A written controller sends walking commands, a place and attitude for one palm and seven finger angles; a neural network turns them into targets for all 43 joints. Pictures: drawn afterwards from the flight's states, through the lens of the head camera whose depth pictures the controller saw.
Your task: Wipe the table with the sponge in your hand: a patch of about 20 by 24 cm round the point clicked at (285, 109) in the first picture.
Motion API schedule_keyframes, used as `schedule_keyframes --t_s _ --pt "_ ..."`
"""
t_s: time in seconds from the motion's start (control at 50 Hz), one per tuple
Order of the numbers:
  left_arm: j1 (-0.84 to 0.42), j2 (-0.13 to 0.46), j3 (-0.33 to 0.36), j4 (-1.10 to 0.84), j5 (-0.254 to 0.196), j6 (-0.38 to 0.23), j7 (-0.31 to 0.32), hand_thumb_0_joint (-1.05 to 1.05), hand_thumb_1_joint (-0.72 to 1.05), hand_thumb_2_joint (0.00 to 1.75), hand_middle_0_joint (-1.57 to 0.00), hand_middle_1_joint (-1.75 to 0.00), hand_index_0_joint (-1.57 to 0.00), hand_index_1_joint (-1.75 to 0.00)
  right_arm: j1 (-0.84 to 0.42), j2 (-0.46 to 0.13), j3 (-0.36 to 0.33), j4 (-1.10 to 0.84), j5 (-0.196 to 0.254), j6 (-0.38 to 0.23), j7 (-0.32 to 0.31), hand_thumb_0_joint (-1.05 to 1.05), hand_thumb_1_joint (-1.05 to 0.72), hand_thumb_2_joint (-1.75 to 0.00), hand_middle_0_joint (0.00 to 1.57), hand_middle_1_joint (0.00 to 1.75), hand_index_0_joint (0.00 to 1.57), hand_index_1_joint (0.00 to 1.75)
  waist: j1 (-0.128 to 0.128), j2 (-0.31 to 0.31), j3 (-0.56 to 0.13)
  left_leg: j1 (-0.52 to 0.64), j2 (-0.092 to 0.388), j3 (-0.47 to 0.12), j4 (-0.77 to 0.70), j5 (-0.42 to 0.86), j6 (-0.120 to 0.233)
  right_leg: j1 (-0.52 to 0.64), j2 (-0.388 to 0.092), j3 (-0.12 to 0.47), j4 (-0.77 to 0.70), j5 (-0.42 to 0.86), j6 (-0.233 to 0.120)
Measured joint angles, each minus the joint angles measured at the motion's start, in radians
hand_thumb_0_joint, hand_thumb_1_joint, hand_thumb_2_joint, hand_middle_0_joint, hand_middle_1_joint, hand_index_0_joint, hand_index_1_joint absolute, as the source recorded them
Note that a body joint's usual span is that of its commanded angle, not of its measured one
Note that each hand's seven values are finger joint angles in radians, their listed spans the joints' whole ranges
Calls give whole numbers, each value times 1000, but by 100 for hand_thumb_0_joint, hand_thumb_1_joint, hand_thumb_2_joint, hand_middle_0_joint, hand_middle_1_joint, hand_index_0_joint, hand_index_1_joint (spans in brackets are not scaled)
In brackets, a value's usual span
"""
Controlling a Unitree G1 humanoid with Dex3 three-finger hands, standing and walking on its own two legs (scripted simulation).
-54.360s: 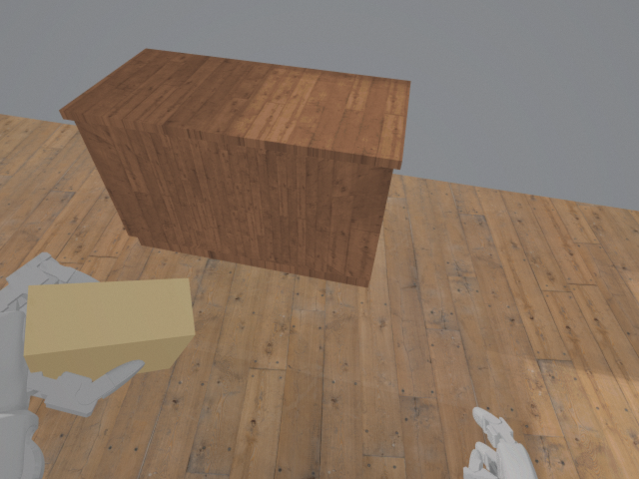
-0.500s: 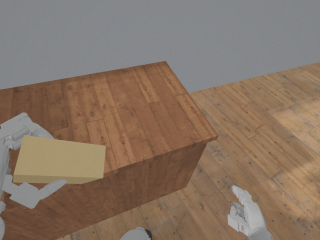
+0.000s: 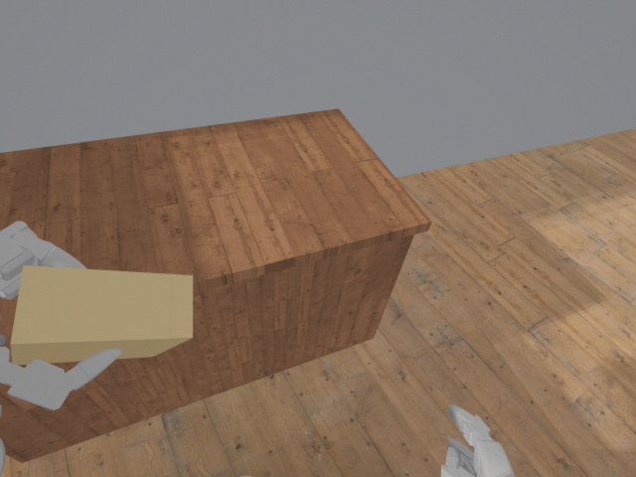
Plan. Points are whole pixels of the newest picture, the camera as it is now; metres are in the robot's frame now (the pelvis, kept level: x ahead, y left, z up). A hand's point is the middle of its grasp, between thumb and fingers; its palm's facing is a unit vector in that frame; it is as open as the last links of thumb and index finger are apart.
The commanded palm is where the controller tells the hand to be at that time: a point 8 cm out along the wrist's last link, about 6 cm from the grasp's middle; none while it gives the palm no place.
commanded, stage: stop stepping back and stand still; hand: left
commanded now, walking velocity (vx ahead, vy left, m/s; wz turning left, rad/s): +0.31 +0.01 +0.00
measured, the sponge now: (126, 320) +0.23 +0.21 +0.15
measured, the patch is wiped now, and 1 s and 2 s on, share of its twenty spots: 1.00 1.00 1.00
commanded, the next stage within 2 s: none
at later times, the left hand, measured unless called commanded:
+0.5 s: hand out of the picture +0.03 +0.24 +0.18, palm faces +0.40 -0.86 -0.31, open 9.9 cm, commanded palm -0.02 +0.28 +0.19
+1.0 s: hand out of the picture -0.11 +0.21 +0.17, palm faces +0.37 -0.86 -0.36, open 9.9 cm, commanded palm -0.15 +0.26 +0.19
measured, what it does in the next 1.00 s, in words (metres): walks backwards: right foot, then left foot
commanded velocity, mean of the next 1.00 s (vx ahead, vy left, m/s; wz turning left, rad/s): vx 0.32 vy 0.01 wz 0.00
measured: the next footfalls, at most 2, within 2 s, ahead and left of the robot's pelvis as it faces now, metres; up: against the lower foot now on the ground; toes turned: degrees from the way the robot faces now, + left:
right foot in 0.02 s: +0.06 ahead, -0.13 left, +0.00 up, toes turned +0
left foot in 0.20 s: -0.01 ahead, +0.10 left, +0.00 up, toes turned +0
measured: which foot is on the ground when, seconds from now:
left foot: down 0.00-0.02, up 0.04-0.18, down 0.20-0.44, up 0.46-0.62, down 0.64-0.90, up 0.92-1.00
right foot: up 0.00-0.00, down 0.02-0.20, up 0.22-0.42, down 0.44-0.64, up 0.66-0.90, down 0.92-1.00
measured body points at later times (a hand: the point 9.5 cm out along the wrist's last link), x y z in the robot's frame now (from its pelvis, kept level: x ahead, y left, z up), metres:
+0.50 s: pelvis -0.17 -0.01 -0.02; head -0.22 +0.01 +0.43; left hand +0.00 +0.28 +0.19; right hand -0.03 -0.24 -0.09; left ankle -0.10 +0.09 -0.67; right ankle -0.12 -0.12 -0.72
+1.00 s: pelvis -0.31 -0.03 -0.01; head -0.34 -0.02 +0.44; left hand -0.13 +0.26 +0.19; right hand -0.16 -0.26 -0.10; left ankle -0.26 +0.08 -0.65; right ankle -0.25 -0.13 -0.72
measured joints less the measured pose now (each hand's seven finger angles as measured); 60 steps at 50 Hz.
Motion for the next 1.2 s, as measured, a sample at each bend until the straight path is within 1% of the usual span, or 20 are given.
schedule_keyframes --t_s 0.06,0.12,0.22,0.28,0.32,0.42,0.48,0.54,0.58,0.64,0.7,0.76,0.8,0.9,0.96,1.0,1.04,1.12,1.14,1.2 --pt "-49 -29 -26 60 10 0 -11 -1 -52 108 -76 -137 -78 -137 0 -34 -4 26 6 14 -6 1 -90 -90 21 30 21 30 0 71 12 -77 9 -62 195 -159 6 29 32 -47 -42 77 -21" --pt "-68 -54 -60 90 6 6 -24 -1 -52 108 -76 -137 -78 -137 6 -47 -8 75 16 47 -6 1 -90 -90 21 30 21 30 8 41 -20 -109 -44 -76 455 -175 14 7 22 -45 -24 78 -20" --pt "-90 -33 -48 59 5 7 -21 -1 -52 108 -76 -137 -78 -137 6 -81 -16 31 15 48 -20 1 -90 -90 21 30 21 30 -23 -5 -79 -11 -41 -66 202 -275 55 -197 -12 -57 202 -43 -26" --pt "-81 14 8 75 17 7 -19 -1 -52 108 -76 -137 -78 -137 -8 -41 -26 38 9 13 -13 1 -90 -90 20 30 20 30 -23 -76 -73 -30 -68 4 216 -164 40 -303 -8 18 546 -81 -13" --pt "-73 13 12 98 16 -7 -19 -1 -52 108 -76 -137 -78 -137 16 -30 -21 47 12 -16 -3 1 -90 -90 20 30 20 30 -31 -68 -95 -26 -68 6 170 -110 39 -304 -9 13 610 -56 -15" --pt "-79 -20 -15 143 6 -29 -27 -1 -52 108 -76 -137 -78 -137 72 -35 7 58 5 -21 -9 1 -90 -90 20 30 20 30 -21 6 -115 -35 -33 -26 91 -62 26 -55 -12 -57 167 -71 -40" --pt "-122 -37 -48 148 13 -32 -46 -1 -52 108 -76 -137 -78 -138 62 -60 0 61 10 -1 -10 1 -90 -90 20 30 20 30 -4 62 -72 -145 -28 -65 369 -183 29 7 12 -107 38 8 -52" --pt "-107 -52 -74 134 3 -34 -63 -1 -52 108 -76 -137 -78 -137 49 -55 -5 91 26 32 -1 1 -90 -90 20 30 20 30 9 31 -81 -196 -50 -51 630 -137 33 -18 8 -107 27 53 -52" --pt "-85 -49 -72 113 3 -30 -62 -1 -52 108 -76 -137 -78 -137 47 -48 -4 78 29 43 -4 1 -90 -90 20 30 21 30 2 -10 -102 -155 -39 -20 565 -149 49 -60 -12 -101 23 73 -56" --pt "-63 -38 -58 64 -3 -24 -44 -1 -52 108 -76 -137 -78 -137 42 -75 -4 26 25 11 -23 1 -90 -90 20 30 21 30 -6 -8 -118 15 -15 -12 187 -229 70 -158 -33 -121 88 46 -60" --pt "-74 -2 -12 79 5 -19 -23 -1 -52 108 -76 -137 -78 -137 -4 -49 -19 25 21 -24 -33 1 -90 -90 20 30 20 30 -11 -60 -73 10 -49 44 178 -195 41 -272 -41 -33 389 -89 -32" --pt "-78 2 -4 124 7 -15 -20 -1 -52 108 -76 -137 -78 -137 10 -28 -17 37 26 -58 -15 1 -90 -90 20 30 20 30 -29 -52 -86 24 -63 56 117 -105 40 -317 -31 3 612 -55 -19" --pt "-80 -13 -14 147 3 -24 -22 -1 -52 108 -76 -137 -78 -137 30 -24 -10 54 28 -65 -7 1 -90 -90 20 30 20 30 -32 -24 -97 34 -57 43 57 -59 39 -287 -38 -9 569 -26 -19" --pt "-64 -16 -16 159 -11 -31 -31 -1 -52 108 -76 -137 -78 -137 73 -32 8 43 16 -35 -11 1 -90 -90 20 30 20 30 -25 43 -92 -3 -21 11 39 -51 26 -32 -42 -77 97 -43 -40" --pt "-97 -31 -42 152 -2 -29 -49 -1 -52 108 -76 -137 -78 -138 52 -64 -10 52 21 -10 -9 1 -90 -90 20 30 20 30 -1 99 -38 -133 -17 -48 376 -174 30 1 -7 -122 35 14 -58" --pt "-90 -49 -62 140 -6 -33 -62 -1 -52 108 -76 -137 -78 -138 41 -69 -20 81 30 12 1 1 -90 -90 20 30 20 30 17 80 -35 -188 -43 -53 592 -130 28 -11 -4 -123 38 33 -60" --pt "-63 -58 -65 121 -8 -36 -65 -1 -52 108 -76 -137 -78 -137 36 -66 -22 86 33 29 3 1 -90 -90 20 30 20 30 20 39 -56 -195 -44 -28 650 -102 39 -41 -14 -110 24 57 -63" --pt "-38 -45 -62 69 -6 -21 -45 -1 -52 108 -76 -137 -78 -137 32 -72 -25 51 30 5 -23 1 -90 -90 20 30 20 30 7 -24 -93 -14 -20 20 277 -151 68 -127 -53 -112 34 83 -67" --pt "-38 -39 -58 52 -7 -21 -36 -1 -52 108 -76 -137 -78 -137 30 -84 -28 34 27 -10 -33 1 -90 -90 20 30 20 30 1 -17 -95 57 -16 17 138 -200 62 -154 -53 -117 62 70 -63" --pt "-52 -11 -23 71 -2 -18 -9 -1 -52 108 -76 -137 -78 -137 -7 -61 -39 31 20 -39 -48 1 -90 -90 20 30 20 30 -11 -67 -58 92 -54 62 94 -201 17 -222 -58 -39 288 -87 -34"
